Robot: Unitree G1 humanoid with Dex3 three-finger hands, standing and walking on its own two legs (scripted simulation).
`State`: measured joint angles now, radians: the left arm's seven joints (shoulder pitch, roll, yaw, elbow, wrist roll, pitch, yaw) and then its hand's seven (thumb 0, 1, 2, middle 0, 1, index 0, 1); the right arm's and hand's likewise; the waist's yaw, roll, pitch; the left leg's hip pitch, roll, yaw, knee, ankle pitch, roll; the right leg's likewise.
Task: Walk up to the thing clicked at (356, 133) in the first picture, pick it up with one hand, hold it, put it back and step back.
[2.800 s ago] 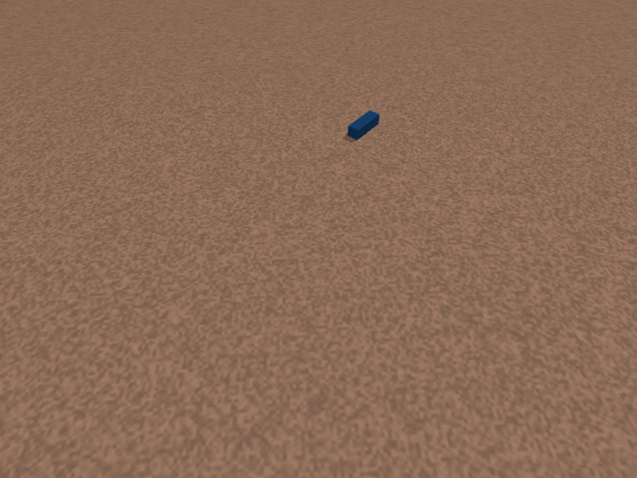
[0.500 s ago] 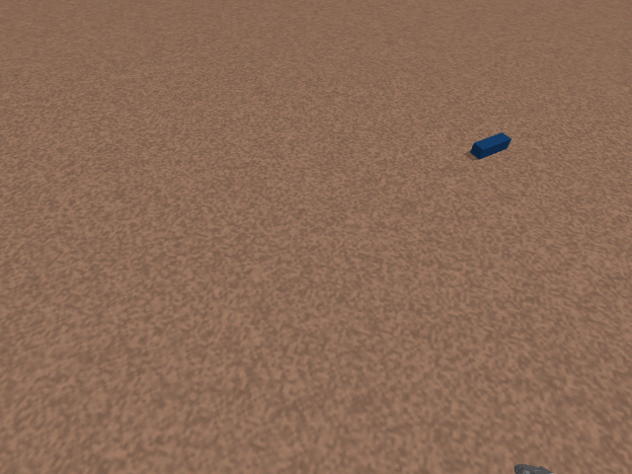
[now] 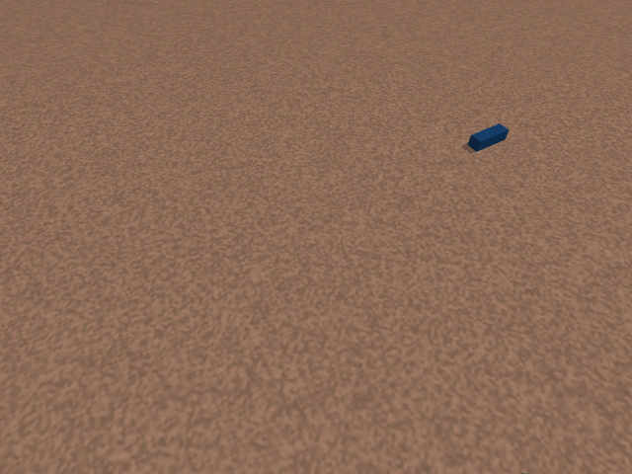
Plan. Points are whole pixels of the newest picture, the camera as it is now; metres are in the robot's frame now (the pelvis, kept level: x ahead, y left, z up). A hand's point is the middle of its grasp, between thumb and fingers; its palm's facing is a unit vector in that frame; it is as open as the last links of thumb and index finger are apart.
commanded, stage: stand
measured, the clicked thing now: (488, 137) +1.77 -0.91 -0.75
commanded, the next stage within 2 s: none
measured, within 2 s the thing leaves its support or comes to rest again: neither
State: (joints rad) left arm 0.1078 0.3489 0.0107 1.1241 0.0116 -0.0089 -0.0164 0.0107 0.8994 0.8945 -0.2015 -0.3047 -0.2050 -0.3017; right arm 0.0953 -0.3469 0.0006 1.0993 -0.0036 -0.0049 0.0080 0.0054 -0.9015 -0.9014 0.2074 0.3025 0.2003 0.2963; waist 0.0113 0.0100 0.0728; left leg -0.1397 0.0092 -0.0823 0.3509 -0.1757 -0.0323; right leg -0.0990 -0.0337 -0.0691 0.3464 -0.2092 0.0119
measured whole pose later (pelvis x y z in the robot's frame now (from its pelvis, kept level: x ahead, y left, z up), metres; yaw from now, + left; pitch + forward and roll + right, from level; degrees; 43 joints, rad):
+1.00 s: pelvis +0.00 -0.01 +0.00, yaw -1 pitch -2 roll +0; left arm 0.12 0.36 0.00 1.13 0.01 -0.01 -0.01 0.01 0.90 0.89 -0.20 -0.30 -0.21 -0.30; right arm 0.12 -0.35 0.01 1.13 0.00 0.00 0.01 0.00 -0.90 -0.90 0.21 0.30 0.20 0.30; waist 0.00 0.00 0.06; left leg -0.12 0.03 -0.06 0.32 -0.16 -0.05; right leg -0.10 -0.01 -0.05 0.33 -0.19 0.00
